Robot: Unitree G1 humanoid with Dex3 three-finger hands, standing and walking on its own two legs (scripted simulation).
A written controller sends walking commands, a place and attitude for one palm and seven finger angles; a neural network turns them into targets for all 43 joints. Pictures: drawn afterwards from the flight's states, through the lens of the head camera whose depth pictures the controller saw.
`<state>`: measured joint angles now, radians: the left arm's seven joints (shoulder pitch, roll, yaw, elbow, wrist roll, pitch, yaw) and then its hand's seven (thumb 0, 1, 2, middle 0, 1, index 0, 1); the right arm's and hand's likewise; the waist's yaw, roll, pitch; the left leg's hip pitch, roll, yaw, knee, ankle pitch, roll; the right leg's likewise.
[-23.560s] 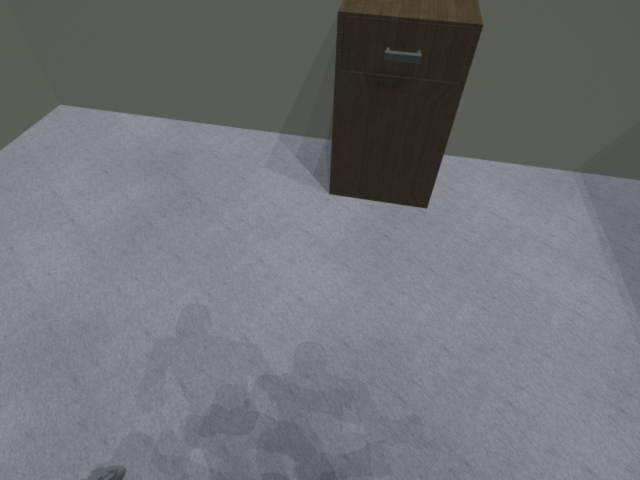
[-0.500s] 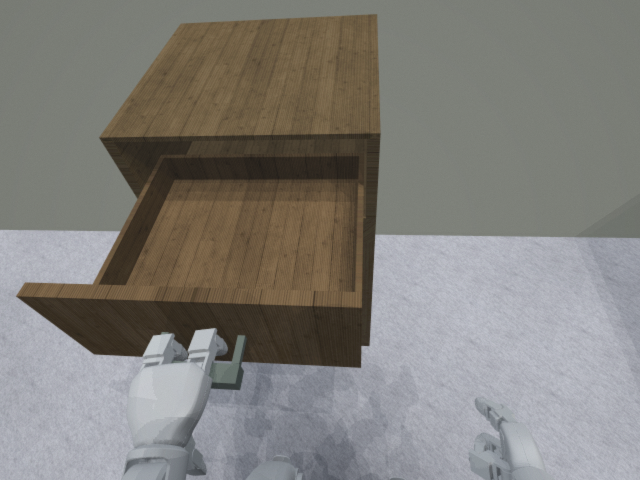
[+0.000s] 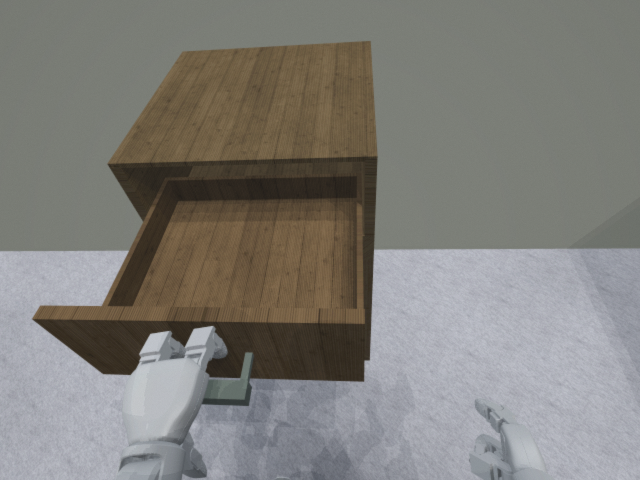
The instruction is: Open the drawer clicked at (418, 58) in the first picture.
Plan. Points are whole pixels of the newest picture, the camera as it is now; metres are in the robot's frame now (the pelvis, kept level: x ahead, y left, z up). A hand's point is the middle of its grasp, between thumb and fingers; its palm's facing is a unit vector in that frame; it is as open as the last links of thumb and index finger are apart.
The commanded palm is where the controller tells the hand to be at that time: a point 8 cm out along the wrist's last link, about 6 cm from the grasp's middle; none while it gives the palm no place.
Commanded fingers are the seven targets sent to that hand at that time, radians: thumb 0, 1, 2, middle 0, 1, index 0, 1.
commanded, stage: lift the hand off the handle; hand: left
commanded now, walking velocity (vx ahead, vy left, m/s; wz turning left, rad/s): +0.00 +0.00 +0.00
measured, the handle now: (206, 375) +0.26 +0.18 -0.02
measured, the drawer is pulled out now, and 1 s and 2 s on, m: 0.30 0.30 0.30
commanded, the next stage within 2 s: draw the hand back to the body in 0.90 s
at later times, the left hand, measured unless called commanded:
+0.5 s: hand (167, 379) +0.21 +0.19 +0.08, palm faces +0.09 -0.18 -0.98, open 13.6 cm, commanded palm +0.18 +0.18 +0.14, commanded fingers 0.00 -0.50 0.30 -0.30 -1.20 -0.30 -1.20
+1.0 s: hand (148, 360) +0.22 +0.19 +0.12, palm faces +0.07 -0.21 -0.98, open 13.8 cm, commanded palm +0.19 +0.19 +0.18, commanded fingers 0.00 -0.50 0.30 -0.30 -1.20 -0.30 -1.20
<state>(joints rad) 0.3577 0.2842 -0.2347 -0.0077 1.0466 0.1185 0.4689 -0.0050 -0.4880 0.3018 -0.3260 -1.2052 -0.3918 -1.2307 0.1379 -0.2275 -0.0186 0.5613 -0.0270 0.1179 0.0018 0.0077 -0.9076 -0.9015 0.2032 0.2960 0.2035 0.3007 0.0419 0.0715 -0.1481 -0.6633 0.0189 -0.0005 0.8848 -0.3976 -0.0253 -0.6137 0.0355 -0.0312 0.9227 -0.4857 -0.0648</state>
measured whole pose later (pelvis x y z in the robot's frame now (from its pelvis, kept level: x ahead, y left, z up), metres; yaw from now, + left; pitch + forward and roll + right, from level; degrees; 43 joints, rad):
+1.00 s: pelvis +0.02 +0.01 +0.03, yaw -1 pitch +3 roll +1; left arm 0.45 0.37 -0.19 -0.42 0.95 0.15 0.16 -0.01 -0.49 0.30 -0.31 -1.20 -0.32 -1.20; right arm 0.10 -0.24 0.02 0.54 0.01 0.13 0.06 0.01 -0.91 -0.90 0.20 0.30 0.20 0.30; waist 0.10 0.10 -0.09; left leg -0.35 0.02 0.02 0.62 -0.32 -0.01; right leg -0.30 0.04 -0.01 0.63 -0.38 -0.05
